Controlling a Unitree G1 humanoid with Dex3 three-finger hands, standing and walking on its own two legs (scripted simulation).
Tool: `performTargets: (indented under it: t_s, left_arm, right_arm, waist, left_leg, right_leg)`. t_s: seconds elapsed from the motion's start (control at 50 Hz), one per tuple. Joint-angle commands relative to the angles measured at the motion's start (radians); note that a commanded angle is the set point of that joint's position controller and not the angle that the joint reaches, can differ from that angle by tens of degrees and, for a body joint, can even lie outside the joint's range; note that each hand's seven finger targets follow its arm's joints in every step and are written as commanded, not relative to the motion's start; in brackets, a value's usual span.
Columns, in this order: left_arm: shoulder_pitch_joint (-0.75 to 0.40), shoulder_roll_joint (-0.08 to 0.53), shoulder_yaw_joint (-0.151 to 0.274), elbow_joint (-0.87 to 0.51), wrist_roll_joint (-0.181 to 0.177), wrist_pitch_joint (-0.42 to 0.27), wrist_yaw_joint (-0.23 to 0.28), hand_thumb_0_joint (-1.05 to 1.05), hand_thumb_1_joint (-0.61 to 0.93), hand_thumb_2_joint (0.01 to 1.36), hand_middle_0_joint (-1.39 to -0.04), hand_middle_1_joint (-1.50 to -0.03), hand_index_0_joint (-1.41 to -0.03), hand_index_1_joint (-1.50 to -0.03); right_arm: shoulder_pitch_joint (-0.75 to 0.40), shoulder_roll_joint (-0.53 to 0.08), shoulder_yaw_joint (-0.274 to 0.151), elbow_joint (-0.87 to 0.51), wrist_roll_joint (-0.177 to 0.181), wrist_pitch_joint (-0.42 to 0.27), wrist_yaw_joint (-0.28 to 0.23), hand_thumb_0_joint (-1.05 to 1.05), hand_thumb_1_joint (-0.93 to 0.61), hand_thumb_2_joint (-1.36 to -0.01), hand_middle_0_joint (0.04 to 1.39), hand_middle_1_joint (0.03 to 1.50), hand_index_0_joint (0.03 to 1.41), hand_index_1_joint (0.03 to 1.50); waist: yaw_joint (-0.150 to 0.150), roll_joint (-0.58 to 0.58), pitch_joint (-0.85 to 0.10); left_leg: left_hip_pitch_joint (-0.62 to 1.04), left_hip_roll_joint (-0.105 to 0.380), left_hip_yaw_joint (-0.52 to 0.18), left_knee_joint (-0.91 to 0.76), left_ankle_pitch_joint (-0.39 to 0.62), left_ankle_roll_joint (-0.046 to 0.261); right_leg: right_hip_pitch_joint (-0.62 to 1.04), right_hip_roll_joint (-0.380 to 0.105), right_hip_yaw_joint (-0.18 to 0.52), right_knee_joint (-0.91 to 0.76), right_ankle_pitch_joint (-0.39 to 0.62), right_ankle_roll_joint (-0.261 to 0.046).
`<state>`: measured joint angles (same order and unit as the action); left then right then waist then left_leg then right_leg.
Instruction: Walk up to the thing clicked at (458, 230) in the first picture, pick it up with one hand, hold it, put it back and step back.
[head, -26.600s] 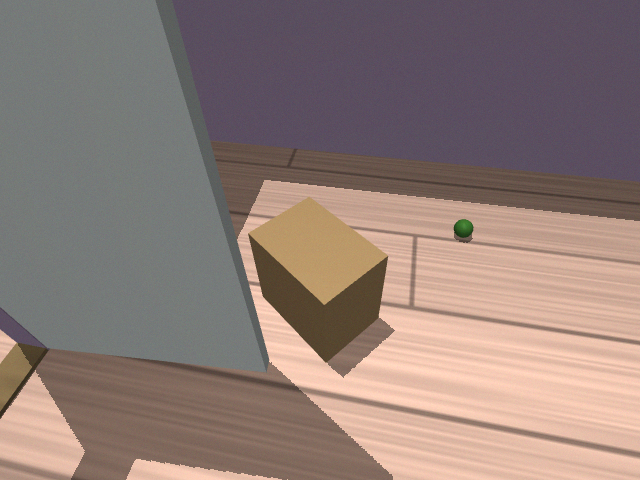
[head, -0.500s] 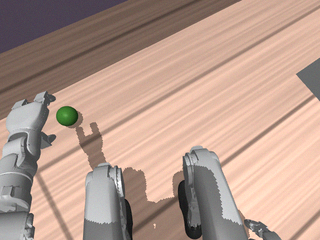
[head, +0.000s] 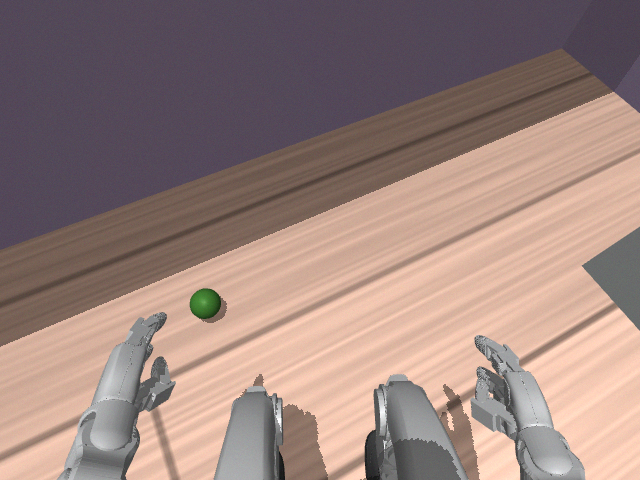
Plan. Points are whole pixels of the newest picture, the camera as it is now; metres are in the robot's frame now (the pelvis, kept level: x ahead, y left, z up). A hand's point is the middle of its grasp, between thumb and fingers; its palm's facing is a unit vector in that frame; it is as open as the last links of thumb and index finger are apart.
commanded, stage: home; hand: left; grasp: from above
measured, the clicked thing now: (205, 303) +0.54 +0.28 -0.54
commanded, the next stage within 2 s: none
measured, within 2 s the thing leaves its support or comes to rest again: neither
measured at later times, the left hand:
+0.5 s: hand (129, 403) +0.23 +0.18 +0.09, palm faces +0.09 -0.98 -0.20, open 7.4 cm
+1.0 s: hand (123, 417) +0.22 +0.18 +0.09, palm faces +0.07 -0.98 -0.19, open 7.4 cm
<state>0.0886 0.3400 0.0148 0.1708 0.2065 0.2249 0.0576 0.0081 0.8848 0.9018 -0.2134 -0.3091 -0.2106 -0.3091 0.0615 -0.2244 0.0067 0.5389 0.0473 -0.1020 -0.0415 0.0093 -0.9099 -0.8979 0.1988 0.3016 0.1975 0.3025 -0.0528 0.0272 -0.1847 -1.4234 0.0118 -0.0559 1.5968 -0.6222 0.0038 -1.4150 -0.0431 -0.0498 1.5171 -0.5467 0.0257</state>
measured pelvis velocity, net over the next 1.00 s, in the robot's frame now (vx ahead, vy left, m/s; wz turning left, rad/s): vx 0.06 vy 0.00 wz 0.03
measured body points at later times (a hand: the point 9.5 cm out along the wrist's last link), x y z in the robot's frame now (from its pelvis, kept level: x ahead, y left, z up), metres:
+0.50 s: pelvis +0.06 -0.01 +0.13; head +0.08 +0.00 +0.58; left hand +0.22 +0.23 +0.10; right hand +0.21 -0.25 +0.06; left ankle +0.06 +0.11 -0.55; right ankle +0.08 -0.14 -0.55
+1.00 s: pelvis +0.06 +0.00 +0.13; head +0.08 +0.00 +0.58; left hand +0.21 +0.23 +0.10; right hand +0.22 -0.24 +0.07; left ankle +0.06 +0.11 -0.55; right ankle +0.08 -0.14 -0.55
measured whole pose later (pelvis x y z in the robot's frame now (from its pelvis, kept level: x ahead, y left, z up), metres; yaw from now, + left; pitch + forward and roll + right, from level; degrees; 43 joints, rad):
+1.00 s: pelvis +0.06 +0.00 +0.13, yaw +1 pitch +10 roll -3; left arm 0.49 0.22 0.03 -0.12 -0.05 0.44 0.02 0.01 0.91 0.90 -0.20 -0.30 -0.20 -0.30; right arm 0.28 -0.21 0.04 0.55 0.01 -0.25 -0.18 0.01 -0.91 -0.90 0.20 0.30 0.20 0.30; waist -0.04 0.05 -0.15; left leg -0.68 0.03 -0.05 1.01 -0.50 0.00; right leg -0.66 -0.02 -0.07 0.92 -0.42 0.02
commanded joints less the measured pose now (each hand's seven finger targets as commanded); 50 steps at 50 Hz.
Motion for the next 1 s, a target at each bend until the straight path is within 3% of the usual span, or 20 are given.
performTargets:
  t_s: [0.0, 0.08, 0.14, 0.16, 0.28, 0.4, 0.52, 0.58, 0.62, 0.76, 0.84, 0.94, 0.98]
  left_arm:
    - [0.001, 0.111, 0.071, -0.262, -0.1, 0.016, 0.039, 0.0, 0.9, 0.899, -0.199, -0.299, -0.199, -0.299]
    - [0.112, 0.072, 0.08, -0.308, -0.162, 0.066, 0.04, 0.0, 0.9, 0.899, -0.199, -0.299, -0.199, -0.298]
    - [0.164, 0.029, 0.075, -0.355, -0.207, 0.107, 0.041, 0.0, 0.9, 0.899, -0.199, -0.299, -0.199, -0.299]
    - [0.191, 0.026, 0.085, -0.372, -0.223, 0.121, 0.041, 0.0, 0.9, 0.899, -0.199, -0.298, -0.199, -0.298]
    - [0.356, -0.014, 0.091, -0.463, -0.275, 0.183, 0.026, 0.0, 0.9, 0.899, -0.199, -0.298, -0.199, -0.298]
    - [0.426, -0.027, 0.085, -0.487, -0.272, 0.2, -0.001, 0.0, 0.9, 0.899, -0.199, -0.298, -0.199, -0.298]
    - [0.377, -0.023, 0.075, -0.482, -0.26, 0.193, -0.025, 0.0, 0.9, 0.899, -0.199, -0.299, -0.199, -0.298]
    - [0.375, -0.018, 0.082, -0.487, -0.26, 0.186, -0.034, 0.0, 0.9, 0.899, -0.199, -0.298, -0.199, -0.298]
    - [0.373, -0.013, 0.079, -0.504, -0.258, 0.18, -0.035, 0.0, 0.9, 0.899, -0.199, -0.298, -0.199, -0.298]
    - [0.384, -0.015, 0.075, -0.491, -0.253, 0.173, -0.034, 0.0, 0.9, 0.899, -0.199, -0.298, -0.199, -0.298]
    - [0.374, -0.019, 0.068, -0.486, -0.252, 0.17, -0.03, 0.0, 0.9, 0.899, -0.199, -0.299, -0.199, -0.298]
    - [0.393, -0.015, 0.074, -0.481, -0.258, 0.171, -0.031, 0.0, 0.9, 0.899, -0.199, -0.298, -0.199, -0.298]
    - [0.376, -0.016, 0.075, -0.476, -0.257, 0.167, -0.029, 0.0, 0.9, 0.899, -0.199, -0.299, -0.199, -0.298]
  right_arm:
    - [0.078, -0.14, -0.046, -0.122, 0.0, -0.059, -0.046, 0.0, -0.901, -0.899, 0.2, 0.299, 0.2, 0.299]
    - [0.109, -0.129, -0.029, -0.131, -0.002, -0.078, -0.078, 0.0, -0.901, -0.9, 0.2, 0.3, 0.2, 0.299]
    - [0.136, -0.116, -0.012, -0.144, -0.005, -0.092, -0.104, 0.0, -0.901, -0.899, 0.2, 0.299, 0.2, 0.299]
    - [0.144, -0.113, -0.007, -0.15, -0.005, -0.098, -0.113, 0.0, -0.901, -0.9, 0.2, 0.3, 0.2, 0.3]
    - [0.182, -0.099, 0.001, -0.174, -0.013, -0.13, -0.151, 0.0, -0.9, -0.9, 0.2, 0.3, 0.2, 0.3]
    - [0.19, -0.099, -0.009, -0.182, -0.025, -0.159, -0.162, 0.0, -0.9, -0.9, 0.2, 0.3, 0.2, 0.3]
    - [0.177, -0.112, -0.018, -0.177, -0.034, -0.186, -0.16, 0.0, -0.901, -0.9, 0.2, 0.3, 0.2, 0.3]
    - [0.174, -0.115, -0.022, -0.167, -0.037, -0.196, -0.157, 0.0, -0.9, -0.9, 0.2, 0.3, 0.2, 0.3]
    - [0.174, -0.118, -0.025, -0.163, -0.037, -0.201, -0.155, 0.0, -0.901, -0.9, 0.2, 0.3, 0.2, 0.3]
    - [0.163, -0.118, -0.023, -0.152, -0.042, -0.203, -0.153, 0.0, -0.9, -0.9, 0.2, 0.3, 0.2, 0.3]
    - [0.151, -0.117, -0.019, -0.154, -0.044, -0.203, -0.154, 0.0, -0.901, -0.9, 0.2, 0.3, 0.2, 0.3]
    - [0.156, -0.119, -0.02, -0.146, -0.042, -0.207, -0.155, 0.0, -0.9, -0.9, 0.2, 0.3, 0.2, 0.3]
    - [0.151, -0.118, -0.019, -0.151, -0.042, -0.205, -0.156, 0.0, -0.901, -0.9, 0.2, 0.3, 0.2, 0.3]
  waist:
    - [-0.027, 0.068, -0.348]
    - [-0.014, 0.073, -0.324]
    - [-0.021, 0.064, -0.267]
    - [-0.01, 0.056, -0.248]
    - [0.009, 0.047, -0.174]
    - [0.007, 0.017, -0.089]
    - [-0.004, -0.012, -0.02]
    - [0.001, 0.011, -0.034]
    - [0.002, 0.028, -0.071]
    - [0.013, 0.041, -0.067]
    - [0.01, 0.026, -0.053]
    - [0.018, 0.031, -0.073]
    - [0.014, 0.004, -0.051]
  left_leg:
    - [0.43, -0.006, -0.037, -0.397, 0.092, 0.011]
    - [0.549, -0.002, -0.046, -0.487, 0.184, 0.003]
    - [0.603, -0.003, -0.042, -0.561, 0.203, 0.003]
    - [0.621, -0.004, -0.04, -0.585, 0.198, 0.004]
    - [0.731, -0.011, -0.003, -0.672, 0.358, 0.002]
    - [0.758, -0.019, 0.01, -0.726, 0.352, 0.011]
    - [0.772, -0.021, 0.017, -0.753, 0.299, 0.016]
    - [0.787, -0.022, 0.02, -0.759, 0.301, 0.013]
    - [0.812, -0.02, 0.016, -0.755, 0.356, 0.009]
    - [0.825, -0.017, 0.014, -0.76, 0.377, 0.004]
    - [0.812, -0.014, 0.009, -0.776, 0.312, 0.007]
    - [0.824, -0.01, 0.001, -0.775, 0.371, 0.0]
    - [0.806, -0.012, 0.006, -0.774, 0.33, 0.007]
  right_leg:
    - [0.365, 0.036, 0.009, -0.32, 0.084, -0.042]
    - [0.479, 0.041, 0.005, -0.404, 0.151, -0.041]
    - [0.572, 0.044, 0.004, -0.486, 0.174, -0.038]
    - [0.603, 0.045, 0.001, -0.516, 0.173, -0.035]
    - [0.762, 0.055, -0.016, -0.633, 0.298, -0.035]
    - [0.816, 0.06, -0.025, -0.712, 0.288, -0.032]
    - [0.813, 0.055, -0.027, -0.744, 0.241, -0.024]
    - [0.819, 0.053, -0.027, -0.743, 0.241, -0.025]
    - [0.833, 0.055, -0.027, -0.727, 0.288, -0.028]
    - [0.843, 0.058, -0.031, -0.722, 0.301, -0.029]
    - [0.83, 0.061, -0.034, -0.732, 0.248, -0.027]
    - [0.845, 0.063, -0.036, -0.716, 0.284, -0.032]
    - [0.842, 0.062, -0.035, -0.731, 0.26, -0.026]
